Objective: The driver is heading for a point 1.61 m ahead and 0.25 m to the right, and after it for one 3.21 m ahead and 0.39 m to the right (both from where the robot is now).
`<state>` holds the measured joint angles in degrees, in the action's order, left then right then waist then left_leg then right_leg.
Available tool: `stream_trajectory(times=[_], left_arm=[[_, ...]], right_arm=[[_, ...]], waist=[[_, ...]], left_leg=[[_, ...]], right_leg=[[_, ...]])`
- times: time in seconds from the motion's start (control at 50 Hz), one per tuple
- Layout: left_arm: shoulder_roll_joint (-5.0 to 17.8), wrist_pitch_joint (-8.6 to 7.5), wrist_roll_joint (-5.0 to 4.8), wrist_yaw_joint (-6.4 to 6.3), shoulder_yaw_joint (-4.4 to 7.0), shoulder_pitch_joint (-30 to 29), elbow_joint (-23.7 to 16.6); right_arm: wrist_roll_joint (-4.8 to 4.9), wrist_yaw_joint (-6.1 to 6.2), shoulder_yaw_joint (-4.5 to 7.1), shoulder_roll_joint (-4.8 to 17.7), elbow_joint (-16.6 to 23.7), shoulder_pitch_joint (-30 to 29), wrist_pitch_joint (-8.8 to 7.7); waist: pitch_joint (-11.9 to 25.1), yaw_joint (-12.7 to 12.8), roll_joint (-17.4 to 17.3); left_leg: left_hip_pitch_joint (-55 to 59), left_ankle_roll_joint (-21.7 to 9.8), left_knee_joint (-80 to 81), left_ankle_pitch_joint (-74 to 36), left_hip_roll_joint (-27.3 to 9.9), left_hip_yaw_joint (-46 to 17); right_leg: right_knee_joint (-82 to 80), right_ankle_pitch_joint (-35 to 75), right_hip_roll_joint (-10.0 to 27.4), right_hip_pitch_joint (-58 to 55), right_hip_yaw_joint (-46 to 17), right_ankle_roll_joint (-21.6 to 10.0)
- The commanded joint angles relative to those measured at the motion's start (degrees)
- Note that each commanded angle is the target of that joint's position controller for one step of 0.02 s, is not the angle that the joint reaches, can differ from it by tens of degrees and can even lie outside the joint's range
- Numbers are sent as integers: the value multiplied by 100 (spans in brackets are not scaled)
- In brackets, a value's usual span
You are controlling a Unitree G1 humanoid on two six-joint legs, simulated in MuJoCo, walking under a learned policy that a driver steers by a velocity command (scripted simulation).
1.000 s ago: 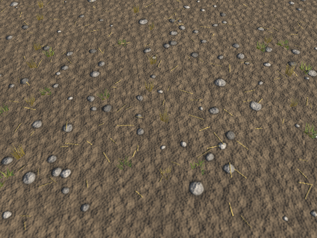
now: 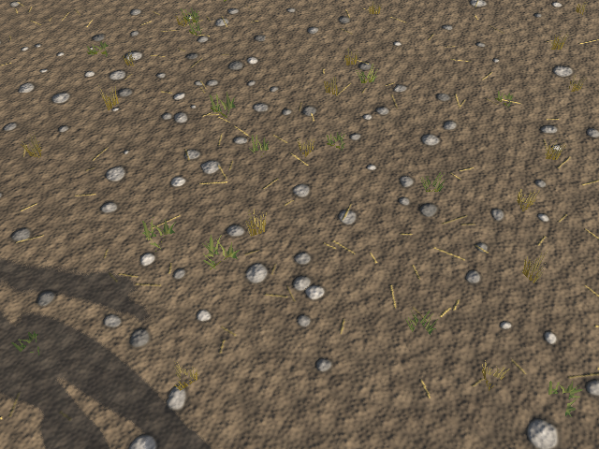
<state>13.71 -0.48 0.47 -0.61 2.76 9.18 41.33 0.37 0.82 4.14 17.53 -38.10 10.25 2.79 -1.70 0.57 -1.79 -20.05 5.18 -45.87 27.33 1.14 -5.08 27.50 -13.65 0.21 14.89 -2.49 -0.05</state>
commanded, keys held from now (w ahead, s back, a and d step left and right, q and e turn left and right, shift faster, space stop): no key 0.82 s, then w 0.18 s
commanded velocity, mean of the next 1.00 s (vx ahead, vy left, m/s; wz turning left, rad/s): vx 0.03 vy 0.00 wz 0.03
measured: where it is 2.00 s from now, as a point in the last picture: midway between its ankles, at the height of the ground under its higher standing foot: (332, 420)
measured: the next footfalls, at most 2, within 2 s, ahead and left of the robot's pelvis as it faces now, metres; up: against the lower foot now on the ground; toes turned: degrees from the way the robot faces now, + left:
left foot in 0.08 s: +0.02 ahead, +0.15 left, +0.00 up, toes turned -3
left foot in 1.54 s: +0.43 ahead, +0.12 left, +0.00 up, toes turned +1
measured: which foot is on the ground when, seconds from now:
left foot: up 0.00-0.06, down 0.08-1.00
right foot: down 0.00-1.00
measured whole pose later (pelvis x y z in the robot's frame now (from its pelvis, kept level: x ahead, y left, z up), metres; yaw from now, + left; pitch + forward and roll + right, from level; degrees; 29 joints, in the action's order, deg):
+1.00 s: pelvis +0.02 +0.01 -0.01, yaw -1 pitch -1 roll +0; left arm 13.8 -2.6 -1.7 -1.2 2.7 14.9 58.8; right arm 1.1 1.7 2.4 13.3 -50.6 20.0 -1.2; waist 0.2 -0.2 -0.8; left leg -8.6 -1.2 -30.1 21.1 0.4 -2.8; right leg 40.7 -26.1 0.7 16.7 0.4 -1.9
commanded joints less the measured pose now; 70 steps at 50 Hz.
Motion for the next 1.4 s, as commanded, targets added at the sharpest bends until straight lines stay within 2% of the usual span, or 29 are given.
stream_trajectory(times=[0.02, 0.06, 0.08, 0.1, 0.12, 0.14, 0.18, 0.24, 0.44, 0.82, 0.86, 0.88, 0.9, 0.92, 0.94, 0.98, 1.0, 1.02, 1.04, 1.06, 1.08, 1.1, 1.12, 1.14, 1.16, 1.2, 1.24, 1.3, 1.4], left_arm=[[890, 21, -42, -2, 193, -180, -326], [788, -29, -77, 22, 135, 79, -234], [716, -107, 29, 59, 92, 175, -229], [553, -177, 96, 92, 54, 403, -196], [646, -189, 133, 87, 42, 72, -179], [712, -178, 100, 81, 66, -154, -189], [680, -120, 53, 18, 66, -173, -154], [636, -85, 27, -31, 67, -41, -34], [656, -61, -3, -107, 93, 159, 473], [623, 25, -48, -221, 96, 371, 1456], [534, 43, -82, -229, 81, 471, 1592], [518, 27, -111, -226, 83, 404, 1574], [486, -32, -121, -211, 75, 239, 1487], [416, -132, -151, -170, 55, 79, 1375], [399, -244, -188, -119, 44, -60, 1283], [410, -425, -267, -1, 52, 2, 1263], [392, -496, -276, 55, 53, 239, 1355], [387, -541, -259, 90, 89, 816, 1633], [458, -537, -183, 109, 152, 1350, 1926], [746, -539, -128, 99, 237, 2039, 2088], [1480, -576, -118, 172, 370, 2551, 2110], [1126, -646, -40, 192, 226, 2093, 1975], [818, -679, -83, 174, 140, 1641, 1810], [748, -680, -96, 176, 107, 1373, 1701], [712, -663, -108, 185, 77, 1252, 1652], [439, -594, -69, 163, -25, 1477, 1715], [519, -540, -59, 98, -35, 1729, 1772], [712, -474, -31, 2, -33, 1721, 1709], [830, -457, -118, -45, -2, 2015, 1776]], right_arm=[[50, -29, 32, 174, 314, 2, -88], [-41, -28, 45, 325, 242, 117, -94], [-101, 16, 90, 641, 320, 162, -89], [-132, 15, 128, 808, 222, 59, -80], [-139, -40, 68, 465, 263, -15, -108], [-177, -62, 10, 298, 239, -36, -146], [-172, -52, 5, 355, 190, -11, -236], [-144, -15, -46, 257, 110, 156, -313], [-118, 9, -98, 141, -46, 298, -363], [-74, 62, -107, 68, -771, 613, -381], [-34, 96, -72, 157, -909, 761, -341], [1, 112, -20, 329, -921, 802, -319], [29, 118, 14, 467, -934, 932, -328], [58, 118, 56, 626, -962, 1064, -367], [93, 125, 87, 712, -992, 1100, -425], [91, 115, 62, 617, -943, 839, -524], [138, 99, 51, 582, -889, 603, -526], [186, 84, 42, 568, -826, 293, -503], [151, 75, 7, 436, -782, 198, -503], [73, 51, -106, 53, -695, 88, -540], [117, 102, -114, -67, -415, 53, -633], [244, 100, -47, 203, -456, 151, -717], [297, 40, -37, 246, -536, 259, -790], [247, 3, -31, 232, -645, 321, -835], [169, -12, 8, 285, -639, 182, -862], [82, -98, 37, 237, -641, 30, -850], [69, -151, 2, 62, -593, -163, -799], [84, -176, -98, -139, -332, -899, -779], [148, -290, -156, -80, -71, -1693, -812]], waist=[[670, -44, 1266], [647, -62, 1041], [768, 41, 511], [734, 339, -368], [602, 93, -363], [403, 22, -242], [195, 8, -281], [122, 20, -262], [114, 3, 71], [15, 20, 135], [32, -16, -33], [-158, -78, -265], [-393, -174, -560], [-595, -241, -911], [-847, -272, -1026], [-959, -109, -959], [-837, 71, -823], [-605, 375, -644], [-361, 541, -362], [-45, 749, 649], [75, 779, 2095], [-188, 527, 1440], [-546, 332, 1009], [-554, 230, 809], [-579, 201, 681], [-381, 233, 783], [-307, 276, 731], [-475, 381, 602], [-768, 479, 699]], left_leg=[[495, -10, 1537, -791, -9, 417], [1334, -252, 2629, -2080, -106, 237], [1792, -443, 2399, -3158, -611, -269], [1408, -744, 2057, -2704, -746, -367], [901, -870, 2181, -1850, -651, -388], [703, -830, 2275, -1494, -582, -375], [529, -725, 2312, -1514, -508, -329], [461, -684, 2282, -1570, -476, -307], [552, -723, 2234, -1722, -379, -234], [650, -643, 2227, -2016, -208, 36], [652, -767, 2418, -339, -161, -19], [534, -953, 2640, 856, -319, -321], [480, -1203, 3015, 1778, -704, -896], [505, -1508, 3427, 2316, -1227, -1648], [316, -1775, 3691, 2332, -1618, -2233], [498, -1840, 3660, 1562, -1781, -2253], [413, -1675, 3480, 1139, -1605, -1854], [-31, -1446, 3182, 668, -1241, -1272], [-388, -1232, 2564, 95, -832, -748], [-956, -873, 883, -448, -275, 53], [-2047, -630, -713, 329, 332, 433], [-2467, -717, -1747, 538, 36, -135], [-2765, -852, -2050, -70, -252, -254], [-2766, -927, -2005, -629, -462, -107], [-2813, -934, -1788, -1062, -610, -13], [-2452, -839, -1403, -1603, -717, 229], [-2460, -668, -1060, -1883, -689, 445], [-2215, -497, 83, -2431, -592, 621], [-1642, -598, 1281, -3041, -397, 709]], right_leg=[[-352, 2512, 986, -710, -857, -1073], [-343, 1871, 879, -361, -850, -687], [-128, 1290, 696, -2, -643, -355], [-218, 393, 251, -31, -155, -41], [-121, 205, 190, -343, -32, 174], [-46, 273, 173, -344, -13, 228], [39, 499, 189, -308, -30, 178], [22, 551, 204, -336, -53, 171], [-22, 723, 231, -399, -75, 299], [-116, 863, 204, -475, -47, 264], [128, -450, -78, -317, 269, 210], [457, -1211, -238, 36, 457, 152], [879, -1515, -281, 513, 555, 103], [1381, -1416, -237, 922, 579, 28], [1750, -1301, -25, 1104, 361, -94], [1600, -1586, 239, 1293, 184, -354], [935, -1400, 235, 771, 259, -459], [105, -540, 49, -391, 492, -479], [-92, 26, -113, -1298, 463, -355], [-723, -555, 739, -2052, -864, -532], [-1724, -1438, 1994, -2493, -3461, -1356], [-1900, -1892, 2285, -2164, -3976, -1619], [-1869, -1886, 2106, -2005, -3345, -1474], [-1899, -1568, 1826, -1943, -2694, -1251], [-1944, -947, 1670, -1958, -2233, -1093], [-1967, 390, 1284, -1929, -1345, -897], [-1949, 1421, 1168, -1974, -890, -951], [-2118, 1732, 1055, -1555, -483, -961], [-2284, 1631, 1226, -1441, -251, -996]])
